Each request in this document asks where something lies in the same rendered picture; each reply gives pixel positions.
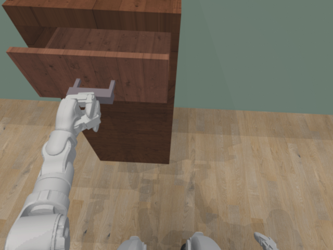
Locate handle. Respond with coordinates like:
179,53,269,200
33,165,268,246
66,79,116,104

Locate right robot shin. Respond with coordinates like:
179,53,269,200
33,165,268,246
191,232,203,238

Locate left robot hand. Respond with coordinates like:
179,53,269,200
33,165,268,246
55,92,101,138

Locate drawer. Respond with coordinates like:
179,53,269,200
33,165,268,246
6,27,171,103

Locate cabinet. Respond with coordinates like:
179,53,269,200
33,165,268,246
2,0,182,164

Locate right robot hand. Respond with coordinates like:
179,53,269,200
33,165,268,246
254,232,279,250

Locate robot left forearm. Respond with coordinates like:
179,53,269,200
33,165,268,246
4,130,78,250

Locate right robot thigh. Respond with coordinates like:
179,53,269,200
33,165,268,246
186,235,221,250

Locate robot left upper arm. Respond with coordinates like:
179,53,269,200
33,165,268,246
7,214,70,250

